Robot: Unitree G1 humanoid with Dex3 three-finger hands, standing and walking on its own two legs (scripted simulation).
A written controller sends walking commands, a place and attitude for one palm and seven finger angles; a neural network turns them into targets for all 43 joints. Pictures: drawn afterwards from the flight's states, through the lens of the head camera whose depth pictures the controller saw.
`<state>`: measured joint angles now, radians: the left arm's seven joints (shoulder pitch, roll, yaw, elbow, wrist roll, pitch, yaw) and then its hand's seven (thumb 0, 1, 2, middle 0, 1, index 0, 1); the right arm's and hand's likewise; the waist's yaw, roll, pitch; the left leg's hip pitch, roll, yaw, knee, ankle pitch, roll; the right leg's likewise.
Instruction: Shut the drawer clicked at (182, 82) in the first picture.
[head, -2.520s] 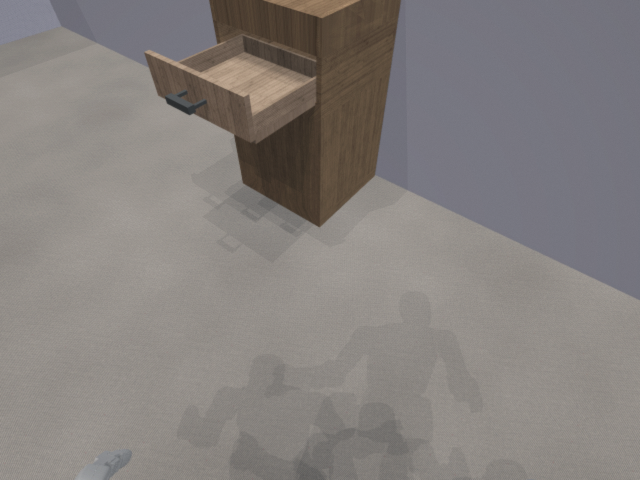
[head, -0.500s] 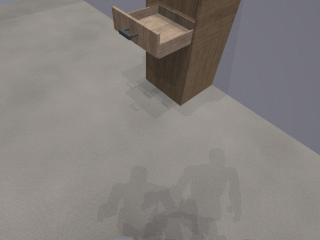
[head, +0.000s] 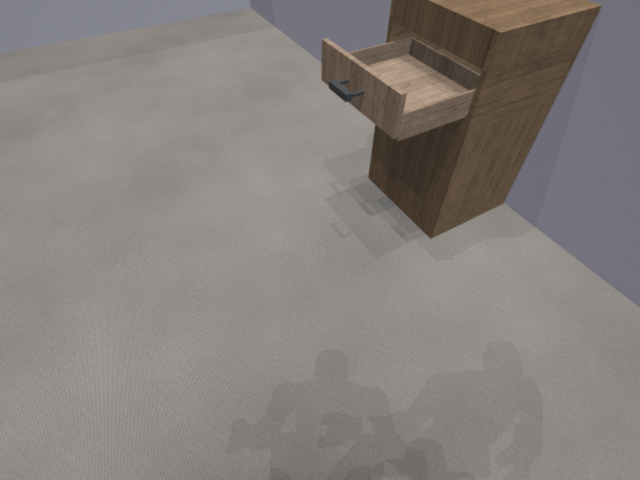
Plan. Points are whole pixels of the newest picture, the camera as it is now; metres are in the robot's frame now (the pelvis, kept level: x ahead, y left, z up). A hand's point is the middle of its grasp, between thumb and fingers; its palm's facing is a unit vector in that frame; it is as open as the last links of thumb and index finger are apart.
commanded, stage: walk to a spot facing it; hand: left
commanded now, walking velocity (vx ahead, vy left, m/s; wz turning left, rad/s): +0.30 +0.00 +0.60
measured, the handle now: (346, 88) +1.21 -0.06 -0.11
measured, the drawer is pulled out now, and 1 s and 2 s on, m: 0.30 0.30 0.30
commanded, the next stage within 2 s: turn to face it in 1.90 s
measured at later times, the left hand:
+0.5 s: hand out of the picture -0.06 +0.14 -0.16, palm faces +0.43 -0.88 -0.21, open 7.4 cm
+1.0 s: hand (123, 341) +0.37 +0.36 -0.16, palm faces +0.41 -0.90 -0.16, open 7.4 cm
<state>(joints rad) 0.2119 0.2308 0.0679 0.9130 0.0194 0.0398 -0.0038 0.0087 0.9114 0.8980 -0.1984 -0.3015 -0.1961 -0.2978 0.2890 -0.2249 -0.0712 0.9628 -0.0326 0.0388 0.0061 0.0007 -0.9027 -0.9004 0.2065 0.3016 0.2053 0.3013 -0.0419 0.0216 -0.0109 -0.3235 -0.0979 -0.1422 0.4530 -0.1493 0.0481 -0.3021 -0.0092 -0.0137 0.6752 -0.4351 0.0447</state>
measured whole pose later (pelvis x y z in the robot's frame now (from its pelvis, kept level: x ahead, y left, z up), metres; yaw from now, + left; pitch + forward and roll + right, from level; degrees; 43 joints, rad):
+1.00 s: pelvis +0.33 +0.15 -0.01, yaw +25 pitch -2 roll +1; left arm 0.10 0.18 0.05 0.96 0.03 -0.01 -0.02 0.01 0.91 0.90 -0.20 -0.30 -0.19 -0.30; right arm 0.41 -0.18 -0.04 1.09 -0.02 -0.07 -0.03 -0.01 -0.92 -0.90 0.20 0.30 0.20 0.30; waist -0.04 -0.04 0.04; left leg 0.10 -0.10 0.07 0.28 -0.35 0.09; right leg -0.57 -0.11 -0.08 0.78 -0.12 0.02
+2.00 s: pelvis +0.67 +0.38 +0.00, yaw +26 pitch -1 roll +0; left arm 0.19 0.19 0.09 1.02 0.03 0.02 -0.01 0.01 0.92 0.90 -0.19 -0.30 -0.19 -0.30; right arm 0.33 -0.14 -0.04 1.08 -0.03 -0.07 -0.03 -0.02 -0.93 -0.90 0.20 0.30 0.20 0.30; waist 0.01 -0.03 0.04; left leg 0.00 0.01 0.28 0.32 -0.31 0.04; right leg -0.61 -0.11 -0.07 0.98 -0.14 0.02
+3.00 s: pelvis +0.80 +0.47 +0.00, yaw -9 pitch +1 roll -2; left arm 0.18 0.26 0.10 0.93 0.02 0.10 -0.03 0.01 0.91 0.90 -0.20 -0.30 -0.19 -0.30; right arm 0.24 -0.18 -0.04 0.92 -0.03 0.01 -0.02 0.00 -0.90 -0.90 0.21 0.30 0.20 0.30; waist 0.00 -0.03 0.09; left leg -0.18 0.12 0.26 0.49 -0.31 0.01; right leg -0.44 -0.06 -0.03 0.99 -0.42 0.08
